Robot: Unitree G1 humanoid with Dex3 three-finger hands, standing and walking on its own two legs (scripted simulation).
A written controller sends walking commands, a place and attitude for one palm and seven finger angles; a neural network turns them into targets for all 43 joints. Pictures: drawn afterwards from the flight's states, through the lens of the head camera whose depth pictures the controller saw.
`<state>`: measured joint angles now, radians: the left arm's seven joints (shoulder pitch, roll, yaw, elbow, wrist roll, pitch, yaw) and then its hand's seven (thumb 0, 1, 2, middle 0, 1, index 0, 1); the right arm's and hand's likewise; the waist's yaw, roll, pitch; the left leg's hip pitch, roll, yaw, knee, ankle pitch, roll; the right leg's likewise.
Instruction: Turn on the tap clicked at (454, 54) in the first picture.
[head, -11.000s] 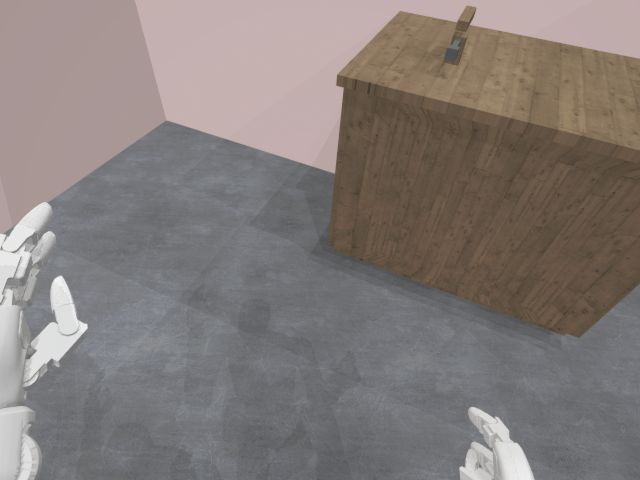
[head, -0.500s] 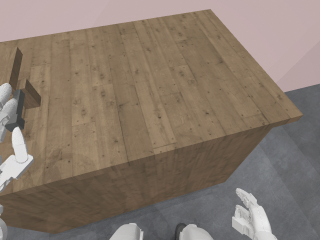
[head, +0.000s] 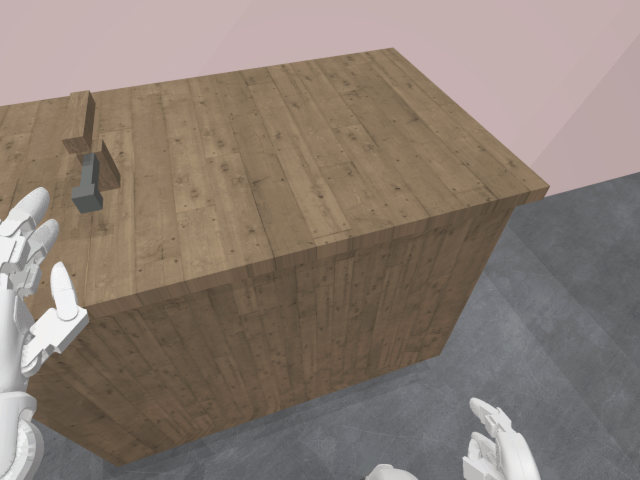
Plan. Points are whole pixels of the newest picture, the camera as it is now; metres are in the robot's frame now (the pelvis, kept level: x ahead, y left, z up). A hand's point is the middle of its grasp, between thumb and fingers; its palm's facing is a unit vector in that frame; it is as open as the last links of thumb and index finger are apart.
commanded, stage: come to a stop and stand still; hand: left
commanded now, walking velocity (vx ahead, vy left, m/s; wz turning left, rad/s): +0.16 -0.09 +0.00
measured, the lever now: (87, 198) +0.44 +0.34 +0.12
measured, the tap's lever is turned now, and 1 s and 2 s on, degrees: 0 0 0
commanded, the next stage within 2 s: look again from close up in 0.58 s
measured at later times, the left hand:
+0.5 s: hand (97, 336) +0.20 +0.20 +0.18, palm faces +0.31 -0.85 -0.42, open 7.5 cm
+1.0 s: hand (157, 267) +0.30 +0.19 +0.15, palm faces +0.26 -0.89 -0.39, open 7.5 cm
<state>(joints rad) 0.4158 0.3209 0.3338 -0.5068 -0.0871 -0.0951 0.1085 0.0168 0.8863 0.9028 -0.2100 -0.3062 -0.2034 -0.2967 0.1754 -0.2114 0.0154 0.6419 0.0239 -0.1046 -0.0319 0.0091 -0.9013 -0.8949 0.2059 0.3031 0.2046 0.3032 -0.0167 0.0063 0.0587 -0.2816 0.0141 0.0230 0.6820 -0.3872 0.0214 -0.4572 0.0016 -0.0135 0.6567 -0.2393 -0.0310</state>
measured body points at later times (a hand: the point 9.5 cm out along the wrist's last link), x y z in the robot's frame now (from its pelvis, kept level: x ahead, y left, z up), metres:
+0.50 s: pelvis -0.02 -0.02 +0.01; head +0.00 -0.03 +0.46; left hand +0.18 +0.24 +0.21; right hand +0.12 -0.27 -0.08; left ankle +0.01 +0.10 -0.72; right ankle -0.01 -0.12 -0.71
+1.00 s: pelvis +0.05 -0.03 +0.02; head +0.09 -0.02 +0.47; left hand +0.28 +0.24 +0.17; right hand +0.21 -0.29 -0.05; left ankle +0.02 +0.10 -0.71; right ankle +0.00 -0.12 -0.72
